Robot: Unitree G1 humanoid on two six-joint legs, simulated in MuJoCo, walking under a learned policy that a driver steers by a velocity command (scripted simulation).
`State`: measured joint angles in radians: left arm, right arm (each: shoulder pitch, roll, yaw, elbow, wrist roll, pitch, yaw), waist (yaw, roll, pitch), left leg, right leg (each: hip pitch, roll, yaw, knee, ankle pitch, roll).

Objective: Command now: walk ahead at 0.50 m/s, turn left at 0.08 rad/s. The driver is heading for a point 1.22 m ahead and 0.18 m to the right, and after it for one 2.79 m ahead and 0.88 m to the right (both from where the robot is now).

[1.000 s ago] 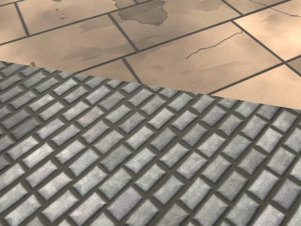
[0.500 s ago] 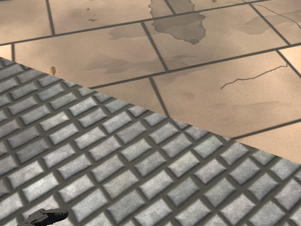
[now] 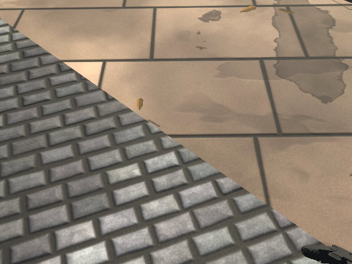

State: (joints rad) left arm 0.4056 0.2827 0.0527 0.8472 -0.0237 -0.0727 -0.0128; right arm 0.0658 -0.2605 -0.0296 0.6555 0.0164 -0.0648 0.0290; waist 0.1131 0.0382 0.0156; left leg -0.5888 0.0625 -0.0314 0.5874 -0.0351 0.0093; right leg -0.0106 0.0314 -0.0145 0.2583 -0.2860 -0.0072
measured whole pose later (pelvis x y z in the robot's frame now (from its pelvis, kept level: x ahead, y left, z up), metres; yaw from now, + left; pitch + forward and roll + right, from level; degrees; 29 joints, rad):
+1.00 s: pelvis +0.22 +0.02 -0.01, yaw +0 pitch +0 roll +0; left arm 0.06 0.31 0.04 0.81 0.00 -0.07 -0.05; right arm 0.19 -0.31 -0.06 0.75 0.00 -0.08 0.08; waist 0.01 -0.01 0.02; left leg -0.18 -0.01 0.02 0.54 -0.36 0.02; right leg -0.30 -0.04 -0.02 0.57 -0.27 0.03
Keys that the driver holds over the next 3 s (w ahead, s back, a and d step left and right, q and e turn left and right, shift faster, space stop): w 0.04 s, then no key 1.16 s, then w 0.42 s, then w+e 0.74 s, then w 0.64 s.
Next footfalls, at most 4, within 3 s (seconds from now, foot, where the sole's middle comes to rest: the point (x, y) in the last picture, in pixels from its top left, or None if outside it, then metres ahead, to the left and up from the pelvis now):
0.08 left None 0.21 0.13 -0.78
0.46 right None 0.27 -0.11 -0.78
1.72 left None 0.40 0.15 -0.78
2.20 right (233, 211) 0.70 -0.11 -0.78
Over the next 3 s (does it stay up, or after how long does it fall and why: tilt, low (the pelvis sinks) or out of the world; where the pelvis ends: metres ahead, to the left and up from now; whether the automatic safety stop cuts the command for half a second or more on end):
stays up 1.08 -0.06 -0.15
